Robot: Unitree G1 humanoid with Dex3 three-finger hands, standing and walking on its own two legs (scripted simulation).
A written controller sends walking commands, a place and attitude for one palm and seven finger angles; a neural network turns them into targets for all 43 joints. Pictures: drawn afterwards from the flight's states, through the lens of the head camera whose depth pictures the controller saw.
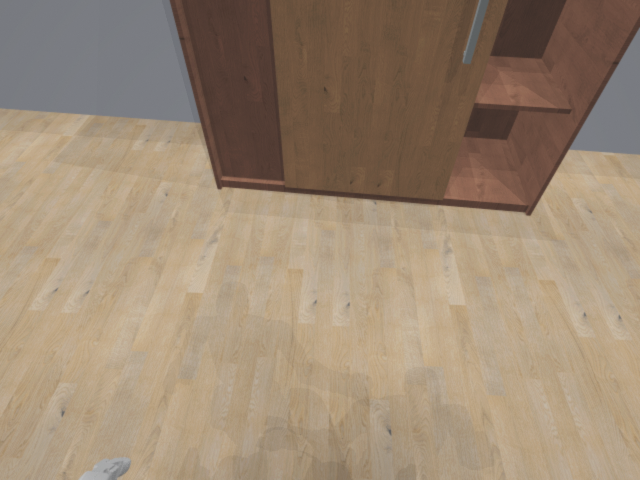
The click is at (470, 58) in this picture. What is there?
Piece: wardrobe's sliding door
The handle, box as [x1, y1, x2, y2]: [462, 0, 488, 63]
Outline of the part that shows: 488,0 479,0 466,49 463,54 463,63 470,63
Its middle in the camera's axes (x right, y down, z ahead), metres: +0.48 -0.70 +1.14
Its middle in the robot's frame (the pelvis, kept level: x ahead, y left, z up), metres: +1.36 -0.41 +0.09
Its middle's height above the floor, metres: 0.86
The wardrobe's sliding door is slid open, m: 0.39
